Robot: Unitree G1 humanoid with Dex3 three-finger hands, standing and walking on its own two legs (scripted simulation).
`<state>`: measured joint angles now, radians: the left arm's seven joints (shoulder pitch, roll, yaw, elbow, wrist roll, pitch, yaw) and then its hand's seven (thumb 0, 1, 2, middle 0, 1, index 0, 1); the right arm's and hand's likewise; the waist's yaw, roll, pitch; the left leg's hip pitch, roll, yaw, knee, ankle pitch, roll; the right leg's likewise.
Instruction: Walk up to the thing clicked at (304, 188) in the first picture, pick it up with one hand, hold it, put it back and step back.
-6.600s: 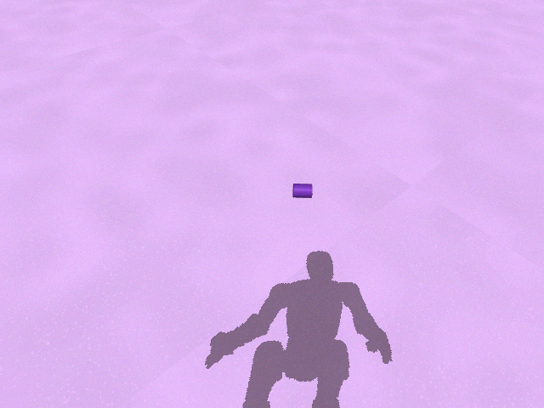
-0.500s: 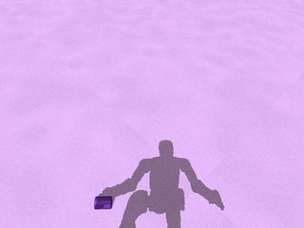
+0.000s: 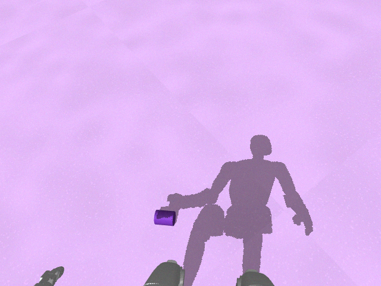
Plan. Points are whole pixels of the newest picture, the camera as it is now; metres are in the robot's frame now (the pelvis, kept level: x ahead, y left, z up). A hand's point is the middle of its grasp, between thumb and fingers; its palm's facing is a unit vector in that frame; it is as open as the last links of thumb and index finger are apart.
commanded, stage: walk up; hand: left
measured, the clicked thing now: (165, 217) +0.46 +0.21 -0.72
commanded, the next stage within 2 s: stand in 1.02 s
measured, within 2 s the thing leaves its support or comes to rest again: neither
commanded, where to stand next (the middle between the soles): +0.09 +0.04 m, yaw -3 degrees
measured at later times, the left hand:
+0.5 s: hand out of the picture +0.03 +0.29 -0.17, palm faces +0.01 -0.94 -0.35, open 7.4 cm
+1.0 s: hand out of the picture +0.06 +0.34 -0.13, palm faces +0.03 -0.85 -0.53, open 7.4 cm
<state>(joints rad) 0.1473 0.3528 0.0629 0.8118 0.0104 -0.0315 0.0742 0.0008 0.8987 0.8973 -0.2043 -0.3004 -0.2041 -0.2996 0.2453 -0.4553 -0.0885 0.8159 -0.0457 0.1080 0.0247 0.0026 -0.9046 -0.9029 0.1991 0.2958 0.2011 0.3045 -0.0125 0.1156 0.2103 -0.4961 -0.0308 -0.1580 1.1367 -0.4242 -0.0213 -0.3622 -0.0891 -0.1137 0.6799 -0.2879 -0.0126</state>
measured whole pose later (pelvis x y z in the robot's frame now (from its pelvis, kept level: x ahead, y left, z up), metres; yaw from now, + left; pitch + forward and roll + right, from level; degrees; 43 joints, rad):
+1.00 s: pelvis -0.02 +0.03 -0.02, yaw +3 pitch -2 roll +1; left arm 0.18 0.43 0.05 0.81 0.02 0.00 0.05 0.00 0.90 0.90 -0.20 -0.30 -0.20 -0.30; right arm 0.18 -0.41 -0.06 0.87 0.00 0.03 0.00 0.00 -0.90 -0.90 0.20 0.30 0.20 0.30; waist 0.02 0.05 0.18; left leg -0.35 -0.02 -0.05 0.75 -0.37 -0.02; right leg -0.41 -0.12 -0.01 0.83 -0.37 0.02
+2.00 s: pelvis -0.01 +0.03 +0.02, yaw +2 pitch -1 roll +0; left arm 0.11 0.35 0.00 1.12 0.00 -0.01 -0.01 0.00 0.90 0.90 -0.20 -0.30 -0.20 -0.30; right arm 0.13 -0.35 -0.01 1.14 -0.02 -0.01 0.01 0.00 -0.90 -0.90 0.20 0.30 0.20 0.30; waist -0.01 -0.01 0.06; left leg -0.19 0.02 -0.06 0.38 -0.18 -0.04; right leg -0.19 -0.01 0.02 0.39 -0.18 0.01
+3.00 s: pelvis +0.01 +0.04 +0.03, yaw +2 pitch -2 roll +0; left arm 0.10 0.35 0.01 1.14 0.01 -0.01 0.00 0.00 0.90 0.90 -0.20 -0.30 -0.20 -0.30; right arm 0.09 -0.35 0.00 1.14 -0.01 -0.01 0.01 0.00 -0.90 -0.90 0.20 0.30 0.20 0.30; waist 0.00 0.00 0.05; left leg -0.12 0.01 -0.05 0.32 -0.18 -0.02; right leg -0.12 -0.02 0.02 0.33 -0.17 0.02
